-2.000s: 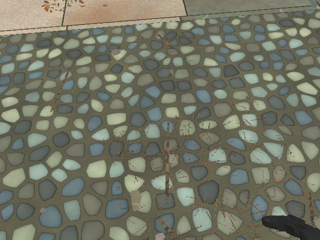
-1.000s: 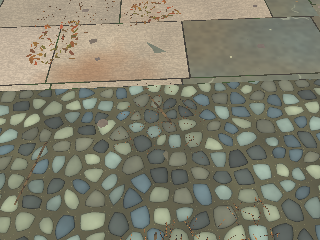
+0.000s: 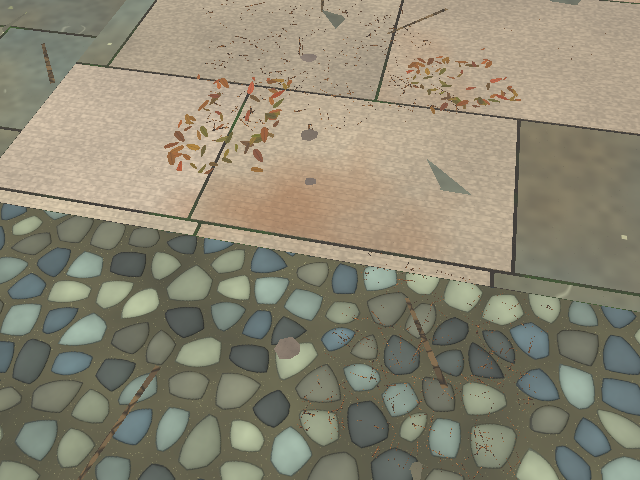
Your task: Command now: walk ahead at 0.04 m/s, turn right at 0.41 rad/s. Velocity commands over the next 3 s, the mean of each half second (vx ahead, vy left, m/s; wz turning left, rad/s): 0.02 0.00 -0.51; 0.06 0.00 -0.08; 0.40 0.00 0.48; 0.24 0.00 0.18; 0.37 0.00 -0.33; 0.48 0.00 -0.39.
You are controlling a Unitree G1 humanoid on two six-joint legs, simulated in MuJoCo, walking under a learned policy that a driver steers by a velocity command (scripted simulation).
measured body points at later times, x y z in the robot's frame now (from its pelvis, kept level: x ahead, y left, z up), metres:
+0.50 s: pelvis -0.02 +0.00 -0.01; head +0.01 -0.02 +0.44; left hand +0.20 +0.21 -0.11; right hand -0.01 -0.30 -0.13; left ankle +0.00 +0.11 -0.74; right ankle -0.07 -0.09 -0.74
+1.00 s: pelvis -0.01 -0.01 +0.00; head +0.00 +0.00 +0.45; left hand +0.16 +0.21 -0.13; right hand -0.02 -0.29 -0.12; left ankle -0.02 +0.08 -0.74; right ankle -0.07 -0.09 -0.74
